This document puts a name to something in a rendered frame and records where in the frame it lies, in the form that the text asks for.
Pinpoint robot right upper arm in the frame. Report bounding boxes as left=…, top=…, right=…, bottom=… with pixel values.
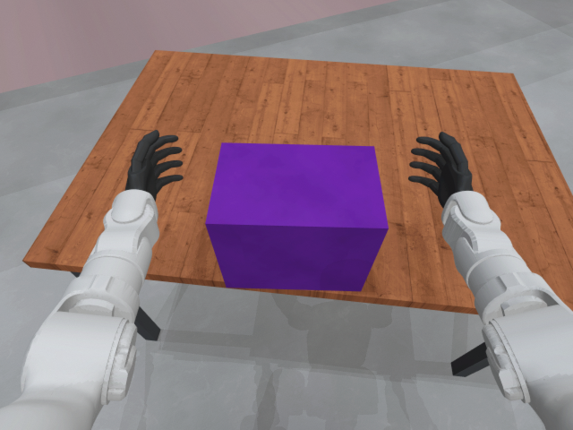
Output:
left=482, top=305, right=573, bottom=430

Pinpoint right robot hand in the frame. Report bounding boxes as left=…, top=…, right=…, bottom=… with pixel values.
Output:
left=408, top=132, right=474, bottom=208

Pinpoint left robot forearm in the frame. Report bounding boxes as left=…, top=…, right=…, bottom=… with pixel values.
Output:
left=21, top=189, right=159, bottom=393

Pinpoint robot left upper arm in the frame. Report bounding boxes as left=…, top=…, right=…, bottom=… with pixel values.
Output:
left=0, top=311, right=137, bottom=430

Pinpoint table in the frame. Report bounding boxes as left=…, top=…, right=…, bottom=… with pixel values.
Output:
left=22, top=50, right=573, bottom=377

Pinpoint right robot forearm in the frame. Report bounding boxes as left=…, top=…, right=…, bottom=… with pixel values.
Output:
left=441, top=191, right=573, bottom=325

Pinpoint carton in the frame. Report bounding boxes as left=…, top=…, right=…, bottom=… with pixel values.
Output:
left=205, top=142, right=389, bottom=291

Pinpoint left robot hand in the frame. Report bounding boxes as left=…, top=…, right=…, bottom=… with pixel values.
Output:
left=125, top=130, right=184, bottom=201

